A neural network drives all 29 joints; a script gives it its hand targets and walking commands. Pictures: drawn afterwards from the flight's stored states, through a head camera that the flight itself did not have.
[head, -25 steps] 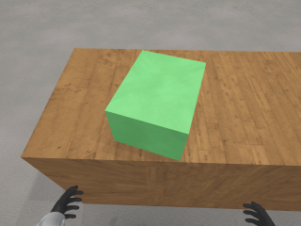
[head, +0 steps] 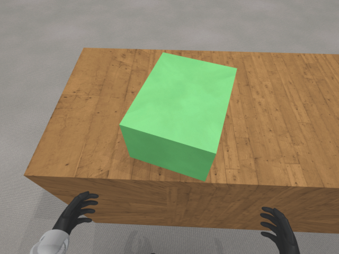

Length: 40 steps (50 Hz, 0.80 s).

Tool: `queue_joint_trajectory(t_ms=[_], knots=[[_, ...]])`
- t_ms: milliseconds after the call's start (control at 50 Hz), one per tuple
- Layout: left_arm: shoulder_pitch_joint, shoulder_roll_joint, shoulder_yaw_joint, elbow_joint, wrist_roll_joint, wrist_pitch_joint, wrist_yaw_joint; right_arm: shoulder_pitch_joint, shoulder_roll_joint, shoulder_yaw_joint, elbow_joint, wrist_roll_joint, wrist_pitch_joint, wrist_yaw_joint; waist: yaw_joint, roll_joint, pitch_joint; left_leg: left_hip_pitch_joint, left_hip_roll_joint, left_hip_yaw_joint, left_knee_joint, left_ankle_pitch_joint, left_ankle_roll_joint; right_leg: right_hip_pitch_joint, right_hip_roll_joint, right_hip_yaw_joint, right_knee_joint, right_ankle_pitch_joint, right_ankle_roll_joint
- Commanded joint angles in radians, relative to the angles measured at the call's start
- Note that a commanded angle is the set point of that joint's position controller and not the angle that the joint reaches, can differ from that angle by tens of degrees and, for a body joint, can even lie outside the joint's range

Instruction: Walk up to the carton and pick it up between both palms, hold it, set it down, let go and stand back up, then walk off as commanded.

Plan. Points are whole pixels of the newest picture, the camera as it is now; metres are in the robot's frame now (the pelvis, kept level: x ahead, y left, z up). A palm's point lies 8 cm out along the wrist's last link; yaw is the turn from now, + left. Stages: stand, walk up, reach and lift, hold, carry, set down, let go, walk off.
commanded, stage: reach and lift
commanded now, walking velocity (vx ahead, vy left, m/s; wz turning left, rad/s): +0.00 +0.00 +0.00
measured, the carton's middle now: (182, 113) +0.48 +0.00 +0.00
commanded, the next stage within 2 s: none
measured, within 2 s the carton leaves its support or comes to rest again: neither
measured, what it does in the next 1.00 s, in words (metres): stands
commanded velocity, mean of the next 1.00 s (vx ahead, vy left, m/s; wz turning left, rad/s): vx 0.00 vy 0.00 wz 0.00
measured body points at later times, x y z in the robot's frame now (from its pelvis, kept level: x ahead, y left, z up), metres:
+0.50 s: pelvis +0.01 +0.01 +0.00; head +0.07 +0.02 +0.45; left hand +0.21 +0.26 +0.02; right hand +0.18 -0.17 +0.02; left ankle +0.03 +0.11 -0.74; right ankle +0.01 -0.11 -0.74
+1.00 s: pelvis +0.01 +0.01 +0.00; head +0.06 +0.03 +0.45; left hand +0.27 +0.25 +0.05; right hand +0.23 -0.16 +0.05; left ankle +0.03 +0.11 -0.74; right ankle +0.01 -0.11 -0.74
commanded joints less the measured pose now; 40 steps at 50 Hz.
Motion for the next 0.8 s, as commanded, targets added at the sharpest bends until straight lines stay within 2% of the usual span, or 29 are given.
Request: queue_joint_trajectory(t_ms=[0,40,100,140,180,200,220,280,360,380,420,440,460,480,500,560,600,620,640,660,680,700,780], knots=[[0.02,0.3,0.202,-0.219,-0.161,-0.102,-0.013,0.097,0.019,0.011,-0.254,0.081,-0.034,-0.046,0.059,0.04,-0.252,0.2,0.027,0.098,-0.07,0.079,-0.011,0.209,-0.032,0.139,-0.123,0.203,0.008],[0.042,0.311,0.191,-0.251,-0.173,-0.127,-0.02,0.117,0.025,0.027,-0.288,0.095,-0.041,-0.056,0.058,0.076,-0.259,0.225,0.034,0.084,-0.061,0.116,-0.02,0.207,-0.031,0.138,-0.127,0.213,0.0],[0.072,0.324,0.196,-0.246,-0.198,-0.159,-0.041,0.156,0.044,0.049,-0.312,0.094,-0.053,-0.076,0.06,0.062,-0.259,0.232,0.034,0.077,-0.047,0.149,-0.025,0.203,-0.034,0.14,-0.129,0.247,-0.001],[0.095,0.331,0.203,-0.271,-0.21,-0.181,-0.051,0.187,0.046,0.07,-0.346,0.105,-0.068,-0.084,0.065,0.087,-0.286,0.254,0.037,0.068,-0.033,0.192,-0.031,0.198,-0.035,0.138,-0.124,0.266,-0.008],[0.092,0.329,0.187,-0.296,-0.219,-0.201,-0.055,0.175,0.051,0.058,-0.36,0.112,-0.088,-0.092,0.059,0.111,-0.267,0.257,0.044,0.053,-0.035,0.204,-0.041,0.189,-0.024,0.126,-0.126,0.244,-0.016],[0.106,0.335,0.19,-0.307,-0.221,-0.21,-0.059,0.189,0.059,0.069,-0.389,0.112,-0.097,-0.095,0.065,0.108,-0.276,0.263,0.043,0.053,-0.034,0.222,-0.043,0.195,-0.022,0.123,-0.123,0.253,-0.018],[0.106,0.333,0.202,-0.307,-0.215,-0.219,-0.057,0.197,0.058,0.072,-0.376,0.114,-0.102,-0.093,0.071,0.129,-0.28,0.257,0.047,0.05,-0.036,0.214,-0.043,0.191,-0.021,0.12,-0.121,0.231,-0.022],[0.115,0.332,0.196,-0.308,-0.229,-0.235,-0.065,0.204,0.055,0.08,-0.411,0.12,-0.111,-0.105,0.074,0.116,-0.272,0.266,0.049,0.042,-0.03,0.222,-0.041,0.183,-0.018,0.119,-0.125,0.229,-0.022],[0.095,0.349,0.199,-0.342,-0.247,-0.256,-0.073,0.205,0.086,0.108,-0.471,0.132,-0.108,-0.125,0.086,0.114,-0.259,0.262,0.051,0.037,-0.028,0.167,-0.031,0.165,-0.03,0.126,-0.13,0.184,-0.021],[0.094,0.351,0.203,-0.332,-0.251,-0.261,-0.076,0.209,0.079,0.108,-0.471,0.127,-0.105,-0.129,0.076,0.109,-0.256,0.251,0.057,0.031,-0.027,0.15,-0.028,0.164,-0.031,0.126,-0.132,0.17,-0.027],[0.083,0.347,0.195,-0.353,-0.257,-0.273,-0.073,0.199,0.097,0.12,-0.498,0.139,-0.101,-0.133,0.086,0.114,-0.263,0.251,0.059,0.024,-0.031,0.14,-0.024,0.163,-0.031,0.128,-0.126,0.158,-0.025],[0.067,0.356,0.194,-0.381,-0.262,-0.275,-0.07,0.201,0.095,0.125,-0.5,0.15,-0.091,-0.136,0.087,0.134,-0.254,0.243,0.066,0.017,-0.033,0.132,-0.024,0.161,-0.034,0.129,-0.124,0.139,-0.029],[0.075,0.346,0.19,-0.373,-0.261,-0.272,-0.075,0.206,0.104,0.125,-0.492,0.149,-0.086,-0.144,0.074,0.14,-0.243,0.249,0.066,0.016,-0.031,0.119,-0.027,0.158,-0.033,0.127,-0.128,0.127,-0.032],[0.066,0.348,0.2,-0.365,-0.265,-0.272,-0.079,0.203,0.107,0.126,-0.492,0.151,-0.081,-0.147,0.081,0.143,-0.232,0.245,0.067,0.017,-0.038,0.1,-0.025,0.149,-0.032,0.124,-0.13,0.093,-0.037],[0.062,0.343,0.191,-0.367,-0.27,-0.275,-0.083,0.201,0.116,0.137,-0.52,0.146,-0.078,-0.154,0.079,0.119,-0.23,0.232,0.072,0.015,-0.037,0.081,-0.018,0.155,-0.035,0.124,-0.132,0.089,-0.036],[0.021,0.342,0.178,-0.383,-0.279,-0.275,-0.081,0.154,0.128,0.148,-0.558,0.155,-0.068,-0.162,0.08,0.131,-0.232,0.219,0.075,0.007,-0.041,0.062,-0.016,0.151,-0.034,0.121,-0.126,0.061,-0.038],[-0.004,0.352,0.19,-0.377,-0.267,-0.268,-0.078,0.142,0.119,0.139,-0.531,0.157,-0.053,-0.167,0.081,0.156,-0.23,0.216,0.082,0.001,-0.054,0.022,-0.009,0.156,-0.034,0.121,-0.122,0.021,-0.041],[-0.019,0.344,0.187,-0.394,-0.28,-0.264,-0.076,0.123,0.117,0.121,-0.535,0.154,-0.048,-0.169,0.072,0.146,-0.235,0.2,0.087,-0.001,-0.057,0.019,-0.012,0.158,-0.027,0.116,-0.114,0.032,-0.043],[-0.017,0.344,0.178,-0.392,-0.272,-0.256,-0.076,0.121,0.11,0.122,-0.529,0.159,-0.038,-0.17,0.067,0.161,-0.224,0.207,0.09,-0.001,-0.062,0.016,-0.014,0.16,-0.026,0.114,-0.119,0.028,-0.045],[-0.066,0.358,0.174,-0.41,-0.278,-0.25,-0.072,0.078,0.114,0.118,-0.549,0.164,-0.022,-0.172,0.075,0.175,-0.237,0.188,0.087,0.0,-0.068,-0.018,-0.011,0.169,-0.031,0.12,-0.112,0.001,-0.043],[-0.077,0.353,0.181,-0.387,-0.282,-0.24,-0.071,0.059,0.102,0.118,-0.546,0.16,-0.009,-0.168,0.078,0.163,-0.235,0.187,0.085,0.004,-0.071,-0.02,-0.008,0.167,-0.034,0.124,-0.113,0.001,-0.043],[-0.096,0.358,0.163,-0.392,-0.291,-0.232,-0.069,0.041,0.093,0.106,-0.56,0.16,0.0,-0.172,0.064,0.153,-0.242,0.179,0.091,0.002,-0.077,-0.04,-0.007,0.177,-0.028,0.116,-0.11,0.0,-0.043],[-0.158,0.352,0.155,-0.372,-0.3,-0.191,-0.067,-0.023,0.071,0.09,-0.544,0.172,0.055,-0.17,0.057,0.17,-0.267,0.176,0.09,0.008,-0.09,-0.051,-0.006,0.196,-0.027,0.118,-0.106,0.005,-0.044]])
